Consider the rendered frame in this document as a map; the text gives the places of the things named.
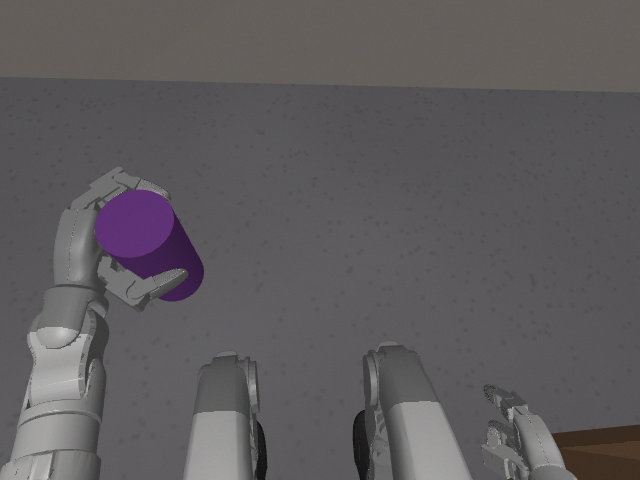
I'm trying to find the right robot hand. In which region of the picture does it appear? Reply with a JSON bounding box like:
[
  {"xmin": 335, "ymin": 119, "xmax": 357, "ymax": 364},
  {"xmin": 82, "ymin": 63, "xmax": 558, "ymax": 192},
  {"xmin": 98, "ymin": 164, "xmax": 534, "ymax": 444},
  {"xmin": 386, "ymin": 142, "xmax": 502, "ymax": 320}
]
[{"xmin": 481, "ymin": 384, "xmax": 566, "ymax": 480}]

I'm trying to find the left robot arm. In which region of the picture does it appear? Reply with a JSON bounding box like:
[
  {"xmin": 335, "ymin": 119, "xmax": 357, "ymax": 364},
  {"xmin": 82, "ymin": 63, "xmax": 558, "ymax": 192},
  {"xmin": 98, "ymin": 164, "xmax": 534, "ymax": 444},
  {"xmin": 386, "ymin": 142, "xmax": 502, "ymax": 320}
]
[{"xmin": 0, "ymin": 284, "xmax": 109, "ymax": 480}]

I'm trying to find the right robot foot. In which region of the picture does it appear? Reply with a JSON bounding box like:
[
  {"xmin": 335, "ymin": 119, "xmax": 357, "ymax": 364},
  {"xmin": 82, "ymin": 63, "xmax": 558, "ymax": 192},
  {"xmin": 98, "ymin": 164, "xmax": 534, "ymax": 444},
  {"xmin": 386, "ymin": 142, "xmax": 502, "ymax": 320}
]
[{"xmin": 353, "ymin": 410, "xmax": 370, "ymax": 480}]

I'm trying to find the left robot hand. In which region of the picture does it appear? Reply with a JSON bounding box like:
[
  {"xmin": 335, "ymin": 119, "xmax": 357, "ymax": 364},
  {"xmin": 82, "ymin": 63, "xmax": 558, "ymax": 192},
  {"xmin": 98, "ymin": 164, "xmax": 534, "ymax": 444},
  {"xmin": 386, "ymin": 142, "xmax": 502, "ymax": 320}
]
[{"xmin": 53, "ymin": 167, "xmax": 189, "ymax": 313}]

